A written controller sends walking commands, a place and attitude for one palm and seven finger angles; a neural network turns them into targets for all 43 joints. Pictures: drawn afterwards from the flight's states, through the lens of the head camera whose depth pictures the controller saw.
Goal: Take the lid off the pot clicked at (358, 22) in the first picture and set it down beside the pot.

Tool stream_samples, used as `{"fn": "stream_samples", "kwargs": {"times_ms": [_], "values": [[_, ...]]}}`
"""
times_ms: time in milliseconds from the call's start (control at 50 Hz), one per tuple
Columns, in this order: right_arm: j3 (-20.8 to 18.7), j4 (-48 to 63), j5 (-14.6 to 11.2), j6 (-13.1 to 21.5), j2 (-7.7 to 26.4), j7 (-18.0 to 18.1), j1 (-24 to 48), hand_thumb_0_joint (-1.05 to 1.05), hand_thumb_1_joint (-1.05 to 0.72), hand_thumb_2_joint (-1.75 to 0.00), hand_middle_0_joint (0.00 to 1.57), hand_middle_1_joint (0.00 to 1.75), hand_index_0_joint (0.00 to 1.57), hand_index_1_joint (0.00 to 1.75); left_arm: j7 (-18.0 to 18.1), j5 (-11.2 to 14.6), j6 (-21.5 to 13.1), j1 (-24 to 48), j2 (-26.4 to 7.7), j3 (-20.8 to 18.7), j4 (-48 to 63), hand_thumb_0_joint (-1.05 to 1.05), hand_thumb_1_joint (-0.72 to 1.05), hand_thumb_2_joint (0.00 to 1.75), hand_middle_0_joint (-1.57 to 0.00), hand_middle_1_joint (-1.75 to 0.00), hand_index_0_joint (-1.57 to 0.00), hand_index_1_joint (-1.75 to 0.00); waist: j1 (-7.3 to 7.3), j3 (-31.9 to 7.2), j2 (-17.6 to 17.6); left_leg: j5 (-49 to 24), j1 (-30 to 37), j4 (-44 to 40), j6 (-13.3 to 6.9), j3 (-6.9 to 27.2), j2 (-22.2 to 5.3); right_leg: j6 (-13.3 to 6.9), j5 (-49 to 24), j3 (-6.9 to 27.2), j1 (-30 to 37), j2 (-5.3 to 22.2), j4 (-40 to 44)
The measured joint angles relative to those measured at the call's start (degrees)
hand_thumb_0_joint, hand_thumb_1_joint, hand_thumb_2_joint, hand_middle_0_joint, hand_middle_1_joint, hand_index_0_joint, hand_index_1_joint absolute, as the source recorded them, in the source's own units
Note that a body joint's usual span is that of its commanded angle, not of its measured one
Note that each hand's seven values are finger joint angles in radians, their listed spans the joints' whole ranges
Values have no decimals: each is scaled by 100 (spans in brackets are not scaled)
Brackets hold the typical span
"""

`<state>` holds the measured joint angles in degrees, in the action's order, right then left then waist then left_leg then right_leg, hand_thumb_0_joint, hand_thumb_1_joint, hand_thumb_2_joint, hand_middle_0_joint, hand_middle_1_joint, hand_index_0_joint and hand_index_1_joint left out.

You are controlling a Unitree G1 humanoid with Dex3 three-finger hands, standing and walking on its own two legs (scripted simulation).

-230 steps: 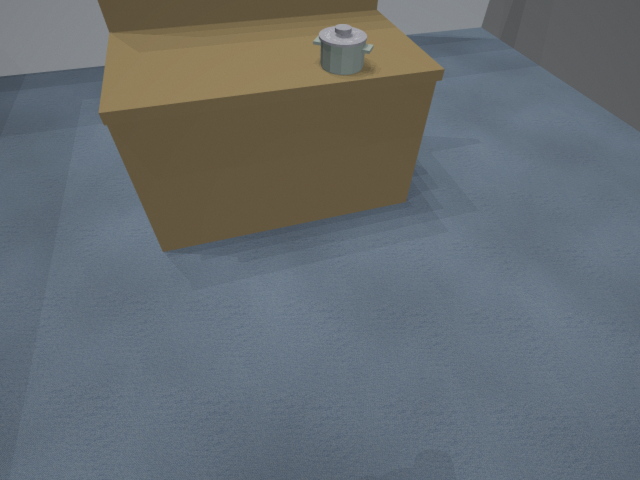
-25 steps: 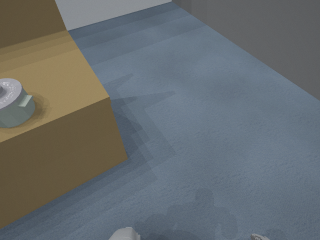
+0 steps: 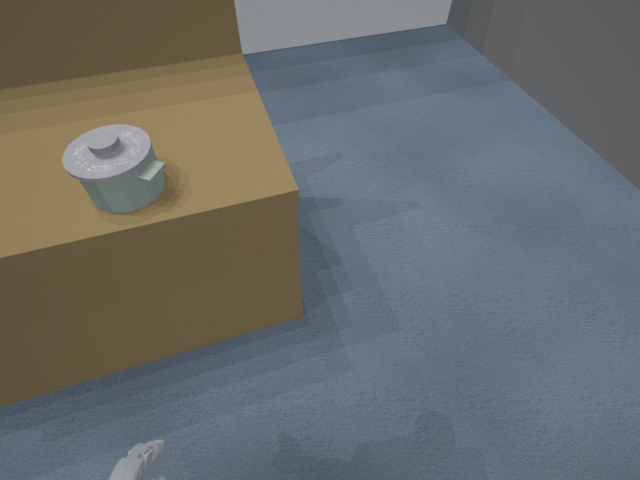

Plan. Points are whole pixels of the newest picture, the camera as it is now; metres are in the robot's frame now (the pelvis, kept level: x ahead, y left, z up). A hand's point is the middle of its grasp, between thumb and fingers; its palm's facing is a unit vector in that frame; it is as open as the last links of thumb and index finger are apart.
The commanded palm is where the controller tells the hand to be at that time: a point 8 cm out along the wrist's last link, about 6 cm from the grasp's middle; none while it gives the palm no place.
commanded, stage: turn to face it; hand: left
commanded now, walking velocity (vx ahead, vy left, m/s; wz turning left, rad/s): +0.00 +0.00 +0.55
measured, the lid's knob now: (103, 142) +0.67 +0.43 +0.00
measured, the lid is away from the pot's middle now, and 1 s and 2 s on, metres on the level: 0.00 0.00 0.00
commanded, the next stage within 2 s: take the last steps up to it in 0.40 s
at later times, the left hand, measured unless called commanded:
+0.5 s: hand out of the picture -0.04 +0.22 -0.19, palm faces +0.30 -0.93 -0.23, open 7.4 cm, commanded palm none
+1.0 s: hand out of the picture +0.07 +0.22 -0.16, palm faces +0.31 -0.92 -0.22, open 7.4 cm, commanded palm none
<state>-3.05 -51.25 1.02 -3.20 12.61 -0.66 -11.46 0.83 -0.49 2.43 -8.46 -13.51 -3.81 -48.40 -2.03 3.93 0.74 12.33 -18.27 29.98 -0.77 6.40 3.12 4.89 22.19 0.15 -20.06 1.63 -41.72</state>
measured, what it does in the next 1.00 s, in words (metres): steps on the spot, turning left: right foot, then left foot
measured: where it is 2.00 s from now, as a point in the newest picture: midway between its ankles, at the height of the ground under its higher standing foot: (274, 455)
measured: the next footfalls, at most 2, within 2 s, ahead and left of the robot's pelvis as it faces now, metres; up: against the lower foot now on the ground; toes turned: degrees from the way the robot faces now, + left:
right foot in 0.04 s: +0.04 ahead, -0.13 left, +0.00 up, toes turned +1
left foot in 0.46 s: -0.02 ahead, +0.12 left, +0.00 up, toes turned +18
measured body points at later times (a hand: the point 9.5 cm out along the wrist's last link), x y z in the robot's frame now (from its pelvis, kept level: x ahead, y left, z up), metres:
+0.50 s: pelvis -0.01 +0.01 -0.01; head +0.02 +0.05 +0.44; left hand -0.05 +0.27 -0.17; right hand +0.15 -0.21 -0.14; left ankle -0.05 +0.11 -0.74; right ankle +0.00 -0.13 -0.73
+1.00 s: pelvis +0.06 +0.02 -0.01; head +0.08 +0.00 +0.44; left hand +0.06 +0.27 -0.14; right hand +0.08 -0.22 -0.17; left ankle -0.05 +0.10 -0.73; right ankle +0.13 -0.06 -0.74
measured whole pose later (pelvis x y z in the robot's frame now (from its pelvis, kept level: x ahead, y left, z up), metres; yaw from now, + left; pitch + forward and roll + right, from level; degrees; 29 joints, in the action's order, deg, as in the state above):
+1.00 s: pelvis +0.06 +0.02 -0.01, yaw +19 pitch -1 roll +1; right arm -1.7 -62.3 0.6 0.5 10.5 0.9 -23.5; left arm -1.0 -1.9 -2.0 -12.8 -9.6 -2.5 -55.9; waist -1.6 2.0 1.5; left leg 24.1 -6.3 32.9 -2.1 0.0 2.0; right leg -0.9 13.9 -5.5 -17.5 2.2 -33.3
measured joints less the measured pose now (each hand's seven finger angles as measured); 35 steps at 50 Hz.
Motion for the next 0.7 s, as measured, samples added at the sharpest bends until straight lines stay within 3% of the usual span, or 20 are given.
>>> {"fn": "stream_samples", "kwargs": {"times_ms": [40,100,160,220,280,400,460,500,560,620,700], "values": [[-40,-23,-34,-29,38,-2,-100,1,-91,-90,20,30,21,30,4,1,-99,-16,43,40,93,1,91,90,-20,-30,-20,-30,-3,-49,47,104,-189,279,92,114,97,-147,-331,-60,419,-50,900],[-147,-116,-33,-104,157,16,-129,1,-91,-90,20,30,20,30,30,-55,-170,-47,217,135,104,1,91,90,-20,-30,-20,-30,-27,12,264,1249,-727,1838,183,30,132,-519,-362,-302,499,-30,886],[-199,-180,-8,-152,223,-27,-190,1,-91,-90,20,29,20,30,47,-52,-156,-176,321,177,75,1,91,90,-20,-30,-20,-30,-60,1,289,1208,-1087,3243,276,-276,6,-567,-467,-518,736,105,1106],[-200,-228,-8,-176,230,-64,-211,1,-91,-90,20,29,20,30,57,-64,-171,-280,352,190,14,1,90,90,-20,-30,-21,-30,-70,-1,211,989,-1121,3698,360,-439,-207,-559,-511,-699,899,219,1267],[-173,-283,-13,-210,208,-69,-165,1,-91,-90,20,29,20,30,56,-89,-186,-365,353,194,-46,1,90,90,-20,-30,-21,-30,-18,18,98,1034,-919,3360,401,-525,-376,-544,-512,-861,965,324,1328],[-68,-295,-59,-161,142,-34,154,1,-91,-90,20,29,20,30,30,-143,-182,-542,234,162,-221,1,90,90,-20,-30,-21,-30,213,144,-135,1327,-188,1700,341,-761,-452,-416,-431,-1089,878,511,1160],[-1,-205,-65,-27,114,-22,279,1,-91,-90,20,29,20,30,28,-110,-129,-680,102,105,-356,1,90,90,-20,-30,-21,-30,270,133,-217,639,363,467,228,-901,-406,-275,-256,-1206,724,590,810],[37,-173,-42,84,12,2,361,1,-91,-90,20,29,20,30,37,-58,-26,-693,-51,45,-480,1,90,90,-20,-30,-21,-30,300,146,-421,771,370,403,-18,-932,-282,-217,229,-919,376,671,72],[147,-149,-20,160,-124,70,385,1,-91,-90,20,29,20,30,68,-54,108,-697,-178,-4,-663,1,91,90,-20,-30,-20,-30,372,127,-509,687,489,265,-177,-908,-271,-196,739,-419,-109,457,-1156],[207,-176,-21,224,-201,132,299,1,-91,-90,20,29,20,30,-10,-76,89,-707,-185,-13,-799,1,91,90,-20,-30,-20,-29,373,22,-429,473,730,-154,-214,-838,-282,-197,356,-252,-422,346,-1916],[242,-267,-39,336,-299,137,36,1,-91,-90,20,29,20,30,-106,-116,-2,-746,-129,18,-865,1,91,90,-20,-30,-20,-29,349,-162,-346,266,1036,-663,-253,-782,-219,-168,-133,-214,-577,351,-2039]]}}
